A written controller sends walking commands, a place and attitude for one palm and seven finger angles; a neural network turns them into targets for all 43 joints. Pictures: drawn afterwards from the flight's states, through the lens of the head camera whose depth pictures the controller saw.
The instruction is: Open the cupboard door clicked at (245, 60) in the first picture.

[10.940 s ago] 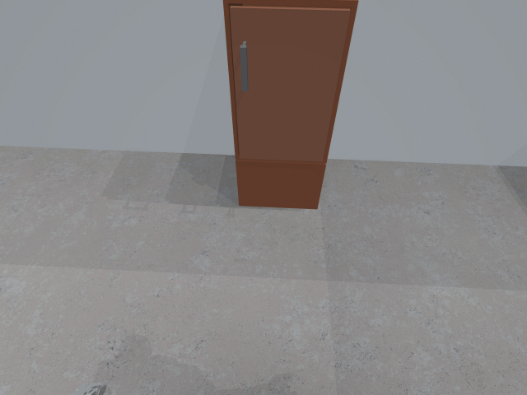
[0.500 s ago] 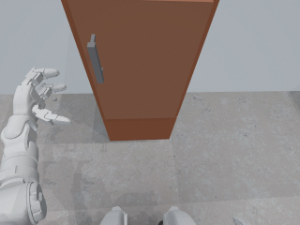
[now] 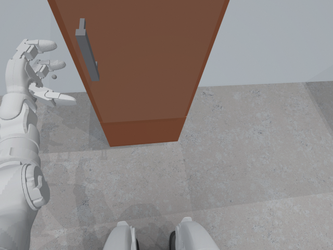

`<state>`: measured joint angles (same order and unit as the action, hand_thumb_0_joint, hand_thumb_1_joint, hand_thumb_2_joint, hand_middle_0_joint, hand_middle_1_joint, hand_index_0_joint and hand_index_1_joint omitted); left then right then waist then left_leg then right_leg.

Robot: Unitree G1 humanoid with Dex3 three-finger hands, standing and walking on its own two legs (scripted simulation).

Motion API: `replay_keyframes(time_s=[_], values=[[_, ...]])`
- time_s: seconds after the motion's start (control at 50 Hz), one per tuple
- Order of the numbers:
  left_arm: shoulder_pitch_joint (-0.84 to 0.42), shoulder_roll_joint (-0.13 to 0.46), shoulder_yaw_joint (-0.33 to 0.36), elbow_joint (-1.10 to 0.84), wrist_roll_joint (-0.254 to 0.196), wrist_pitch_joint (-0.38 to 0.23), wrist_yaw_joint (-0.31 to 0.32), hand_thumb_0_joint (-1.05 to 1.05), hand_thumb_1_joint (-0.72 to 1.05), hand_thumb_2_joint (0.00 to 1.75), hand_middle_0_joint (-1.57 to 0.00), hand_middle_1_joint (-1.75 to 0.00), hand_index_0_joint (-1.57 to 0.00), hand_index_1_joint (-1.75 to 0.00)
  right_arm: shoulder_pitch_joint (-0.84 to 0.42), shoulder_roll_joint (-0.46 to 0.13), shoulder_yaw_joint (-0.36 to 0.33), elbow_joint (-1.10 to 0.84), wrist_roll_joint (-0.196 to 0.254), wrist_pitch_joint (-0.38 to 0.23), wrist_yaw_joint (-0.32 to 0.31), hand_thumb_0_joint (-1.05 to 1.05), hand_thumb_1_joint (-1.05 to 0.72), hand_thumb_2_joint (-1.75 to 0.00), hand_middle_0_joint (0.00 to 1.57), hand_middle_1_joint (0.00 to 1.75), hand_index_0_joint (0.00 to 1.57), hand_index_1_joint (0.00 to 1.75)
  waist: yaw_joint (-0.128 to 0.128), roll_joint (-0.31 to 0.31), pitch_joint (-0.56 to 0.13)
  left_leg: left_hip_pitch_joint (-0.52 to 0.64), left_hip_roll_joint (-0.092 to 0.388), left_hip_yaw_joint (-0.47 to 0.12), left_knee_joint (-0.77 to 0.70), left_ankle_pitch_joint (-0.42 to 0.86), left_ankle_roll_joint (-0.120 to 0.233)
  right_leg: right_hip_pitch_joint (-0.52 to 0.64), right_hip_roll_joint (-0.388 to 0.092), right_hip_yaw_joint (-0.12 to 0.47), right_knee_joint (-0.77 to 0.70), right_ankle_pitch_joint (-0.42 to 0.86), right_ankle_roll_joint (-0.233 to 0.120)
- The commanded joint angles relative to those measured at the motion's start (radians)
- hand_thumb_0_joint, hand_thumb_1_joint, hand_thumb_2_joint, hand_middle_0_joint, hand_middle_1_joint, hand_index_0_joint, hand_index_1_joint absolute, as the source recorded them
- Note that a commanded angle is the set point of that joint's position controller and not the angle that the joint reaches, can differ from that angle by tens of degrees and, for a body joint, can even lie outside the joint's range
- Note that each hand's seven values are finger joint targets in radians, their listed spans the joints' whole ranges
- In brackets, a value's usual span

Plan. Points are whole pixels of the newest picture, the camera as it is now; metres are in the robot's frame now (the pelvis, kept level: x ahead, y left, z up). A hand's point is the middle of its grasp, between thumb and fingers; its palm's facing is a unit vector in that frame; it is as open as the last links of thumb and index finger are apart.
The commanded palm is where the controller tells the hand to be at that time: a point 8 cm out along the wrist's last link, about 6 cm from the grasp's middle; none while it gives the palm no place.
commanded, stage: move the hooked fingers beside the handle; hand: left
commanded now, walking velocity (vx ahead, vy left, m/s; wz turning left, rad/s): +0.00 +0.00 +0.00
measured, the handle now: (89, 52) +0.58 +0.16 +0.07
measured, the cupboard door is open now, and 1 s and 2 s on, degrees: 0 0 0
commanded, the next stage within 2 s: slide the fingers in behind the handle in 1.00 s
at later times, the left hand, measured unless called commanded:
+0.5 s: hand (63, 66) +0.54 +0.22 +0.06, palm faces +0.05 -1.00 +0.00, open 14.0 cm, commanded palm +0.51 +0.26 +0.07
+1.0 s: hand (60, 70) +0.53 +0.22 +0.06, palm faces +0.06 -1.00 +0.00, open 14.0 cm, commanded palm +0.50 +0.26 +0.07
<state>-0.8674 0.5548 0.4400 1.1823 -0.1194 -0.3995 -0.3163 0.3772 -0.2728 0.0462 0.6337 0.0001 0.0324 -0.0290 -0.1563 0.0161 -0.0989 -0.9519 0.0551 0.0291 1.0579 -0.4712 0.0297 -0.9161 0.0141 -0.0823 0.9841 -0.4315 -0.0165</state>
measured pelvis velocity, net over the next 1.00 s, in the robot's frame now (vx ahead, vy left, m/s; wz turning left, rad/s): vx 0.01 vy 0.00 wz -0.01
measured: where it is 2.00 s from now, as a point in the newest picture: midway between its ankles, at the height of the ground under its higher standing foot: outside the picture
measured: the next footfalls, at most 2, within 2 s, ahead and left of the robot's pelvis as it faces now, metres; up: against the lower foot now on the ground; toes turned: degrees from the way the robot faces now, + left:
none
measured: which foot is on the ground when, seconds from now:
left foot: down 0.00-1.00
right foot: down 0.00-1.00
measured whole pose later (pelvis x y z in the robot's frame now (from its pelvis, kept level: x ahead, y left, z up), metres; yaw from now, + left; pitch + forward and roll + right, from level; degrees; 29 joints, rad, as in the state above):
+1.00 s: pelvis +0.01 +0.00 +0.00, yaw -1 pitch +23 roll -4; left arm -0.90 0.57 0.46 1.19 -0.09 -0.40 -0.28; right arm 0.37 -0.26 0.05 0.59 -0.01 0.09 0.00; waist -0.17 0.02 -0.10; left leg -0.98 0.07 0.03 1.07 -0.50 0.03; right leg -0.94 0.03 -0.08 0.98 -0.45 -0.01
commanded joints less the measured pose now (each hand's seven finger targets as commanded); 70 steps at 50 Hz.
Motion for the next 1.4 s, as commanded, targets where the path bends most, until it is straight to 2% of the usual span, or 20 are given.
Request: replay_keyframes(time_s=[0.0,0.06,0.12,0.18,0.24,0.4,0.46,0.56,0.68,0.74,0.82,0.86,0.96,0.98,1.04,1.08,1.14,1.2,1.3,1.38], values=[[-0.454,0.251,0.010,-0.174,-0.002,-0.060,0.006,0.00,-0.50,0.30,-0.30,-1.20,-0.30,-1.20,0.172,-0.187,-0.069,-0.044,-0.011,-0.003,-0.005,0.00,-0.90,-0.90,0.20,0.30,0.20,0.30,-0.028,0.125,-0.456,0.369,-0.016,-0.089,-0.110,0.399,-0.006,0.121,0.036,0.047,-0.098,0.277,0.000],[-0.476,0.316,0.053,-0.163,0.014,-0.049,0.022,0.00,-0.50,0.30,-0.30,-1.20,-0.30,-1.20,0.194,-0.195,-0.067,-0.050,-0.017,0.008,-0.003,0.00,-0.90,-0.90,0.20,0.30,0.20,0.30,-0.021,0.132,-0.484,0.345,-0.018,-0.084,-0.104,0.409,-0.001,0.150,0.036,0.053,-0.093,0.299,0.001],[-0.517,0.287,0.022,-0.140,0.031,-0.044,0.039,0.00,-0.50,0.30,-0.30,-1.20,-0.30,-1.20,0.201,-0.190,-0.064,-0.049,-0.021,0.016,0.003,0.00,-0.90,-0.90,0.20,0.30,0.20,0.30,-0.043,0.143,-0.451,0.335,-0.017,-0.085,-0.097,0.394,-0.001,0.110,0.038,0.049,-0.097,0.277,0.002],[-0.577,0.358,0.062,-0.130,0.043,-0.047,0.051,0.00,-0.50,0.30,-0.30,-1.20,-0.30,-1.20,0.219,-0.199,-0.061,-0.049,-0.026,0.021,0.000,0.00,-0.90,-0.90,0.20,0.30,0.20,0.30,-0.056,0.133,-0.483,0.303,-0.018,-0.086,-0.083,0.393,0.004,0.127,0.039,0.055,-0.087,0.291,0.005],[-0.515,0.343,0.053,-0.127,0.054,-0.050,0.046,0.00,-0.50,0.30,-0.30,-1.20,-0.30,-1.20,0.234,-0.195,-0.060,-0.061,-0.031,0.029,0.008,0.00,-0.90,-0.90,0.20,0.30,0.20,0.30,-0.042,0.178,-0.517,0.347,-0.016,-0.085,-0.077,0.452,0.001,0.120,0.043,0.049,-0.075,0.324,-0.001],[-0.477,0.349,0.072,-0.163,0.031,-0.035,0.029,0.00,-0.50,0.30,-0.30,-1.20,-0.30,-1.20,0.238,-0.195,-0.065,-0.069,-0.025,0.053,0.012,0.00,-0.90,-0.90,0.20,0.30,0.20,0.30,-0.037,0.128,-0.517,0.321,-0.014,-0.074,-0.082,0.462,0.003,0.174,0.048,0.053,-0.086,0.370,0.006],[-0.500,0.379,0.094,-0.257,0.032,-0.061,0.034,0.00,-0.50,0.30,-0.30,-1.20,-0.30,-1.20,0.240,-0.192,-0.070,-0.069,-0.027,0.054,0.012,0.00,-0.90,-0.90,0.20,0.30,0.20,0.30,-0.018,0.206,-0.579,0.387,-0.013,-0.075,-0.081,0.518,-0.002,0.185,0.048,0.054,-0.079,0.403,0.000],[-0.465,0.290,0.036,-0.194,0.020,-0.048,0.027,0.00,-0.50,0.30,-0.30,-1.20,-0.30,-1.20,0.232,-0.187,-0.070,-0.050,-0.022,0.060,0.014,0.00,-0.90,-0.90,0.20,0.30,0.20,0.30,-0.041,0.172,-0.483,0.387,-0.010,-0.079,-0.086,0.510,-0.003,0.137,0.051,0.043,-0.095,0.381,0.001],[-0.489,0.277,0.031,-0.232,0.021,-0.064,0.038,0.00,-0.50,0.30,-0.30,-1.20,-0.30,-1.20,0.226,-0.182,-0.074,-0.047,-0.026,0.054,0.015,0.00,-0.90,-0.90,0.20,0.30,0.20,0.30,-0.033,0.209,-0.535,0.445,-0.011,-0.090,-0.076,0.562,-0.010,0.125,0.049,0.040,-0.085,0.391,-0.003],[-0.448,0.236,0.010,-0.201,0.012,-0.061,0.039,0.00,-0.50,0.30,-0.30,-1.20,-0.30,-1.20,0.220,-0.180,-0.073,-0.051,-0.025,0.056,0.019,0.00,-0.90,-0.90,0.20,0.30,0.20,0.30,-0.041,0.166,-0.505,0.430,-0.010,-0.088,-0.073,0.575,-0.006,0.126,0.051,0.038,-0.084,0.409,-0.002],[-0.423,0.298,0.046,-0.177,0.022,-0.045,0.039,0.00,-0.50,0.30,-0.30,-1.20,-0.30,-1.20,0.204,-0.184,-0.068,-0.067,-0.019,0.060,0.014,0.00,-0.90,-0.90,0.20,0.30,0.20,0.30,-0.029,0.113,-0.470,0.322,-0.020,-0.067,-0.081,0.488,0.002,0.198,0.045,0.053,-0.087,0.415,0.004],[-0.438,0.296,0.046,-0.225,0.022,-0.061,0.040,0.00,-0.50,0.30,-0.30,-1.20,-0.30,-1.20,0.199,-0.179,-0.069,-0.076,-0.020,0.060,0.016,0.00,-0.90,-0.90,0.20,0.30,0.20,0.30,-0.017,0.170,-0.516,0.370,-0.019,-0.070,-0.077,0.518,-0.004,0.185,0.045,0.051,-0.079,0.418,0.000],[-0.484,0.310,0.049,-0.243,0.013,-0.078,0.031,0.00,-0.50,0.30,-0.30,-1.20,-0.30,-1.20,0.195,-0.184,-0.070,-0.064,-0.019,0.053,0.011,0.00,-0.90,-0.90,0.20,0.30,0.20,0.30,-0.028,0.174,-0.520,0.382,-0.016,-0.077,-0.074,0.498,-0.005,0.169,0.047,0.052,-0.079,0.395,0.001],[-0.477,0.261,0.013,-0.241,0.012,-0.077,0.026,0.00,-0.50,0.30,-0.30,-1.20,-0.30,-1.20,0.192,-0.179,-0.071,-0.064,-0.017,0.052,0.012,0.00,-0.90,-0.90,0.20,0.30,0.20,0.30,-0.035,0.183,-0.534,0.406,-0.017,-0.080,-0.074,0.509,-0.007,0.153,0.047,0.049,-0.080,0.390,0.000],[-0.461,0.262,0.016,-0.196,0.005,-0.065,0.020,0.00,-0.50,0.30,-0.30,-1.20,-0.30,-1.20,0.200,-0.183,-0.069,-0.053,-0.017,0.051,0.010,0.00,-0.90,-0.90,0.20,0.30,0.20,0.30,-0.042,0.141,-0.492,0.380,-0.014,-0.084,-0.075,0.486,-0.003,0.144,0.049,0.045,-0.085,0.372,-0.001],[-0.494,0.226,-0.014,-0.214,0.009,-0.061,0.021,0.00,-0.50,0.30,-0.30,-1.20,-0.30,-1.20,0.195,-0.180,-0.070,-0.049,-0.018,0.049,0.012,0.00,-0.90,-0.90,0.20,0.30,0.20,0.30,-0.041,0.203,-0.494,0.409,-0.014,-0.087,-0.079,0.481,-0.009,0.108,0.047,0.041,-0.086,0.345,-0.002],[-0.499,0.230,-0.001,-0.178,0.001,-0.053,0.035,0.00,-0.50,0.30,-0.30,-1.20,-0.30,-1.20,0.202,-0.184,-0.067,-0.044,-0.021,0.044,0.011,0.00,-0.90,-0.90,0.20,0.30,0.20,0.30,-0.054,0.130,-0.457,0.361,-0.016,-0.091,-0.081,0.433,-0.002,0.113,0.048,0.039,-0.092,0.320,-0.001],[-0.505,0.217,-0.016,-0.203,0.016,-0.061,0.049,0.00,-0.50,0.30,-0.30,-1.20,-0.30,-1.20,0.196,-0.179,-0.068,-0.052,-0.022,0.038,0.014,0.00,-0.90,-0.90,0.20,0.30,0.20,0.30,-0.042,0.180,-0.495,0.371,-0.019,-0.086,-0.079,0.433,-0.006,0.111,0.045,0.043,-0.084,0.318,-0.002],[-0.523,0.221,-0.011,-0.180,0.032,-0.065,0.084,0.00,-0.50,0.30,-0.30,-1.20,-0.30,-1.20,0.202,-0.181,-0.067,-0.050,-0.026,0.035,0.020,0.00,-0.90,-0.90,0.20,0.30,0.20,0.30,-0.047,0.160,-0.475,0.351,-0.018,-0.092,-0.082,0.396,-0.006,0.094,0.045,0.037,-0.082,0.282,-0.002],[-0.505,0.222,0.004,-0.228,0.038,-0.081,0.107,0.00,-0.50,0.30,-0.30,-1.20,-0.30,-1.20,0.209,-0.178,-0.072,-0.060,-0.030,0.033,0.026,0.00,-0.90,-0.90,0.20,0.30,0.20,0.30,-0.030,0.173,-0.558,0.391,-0.021,-0.089,-0.077,0.456,-0.009,0.131,0.045,0.040,-0.072,0.330,-0.003]])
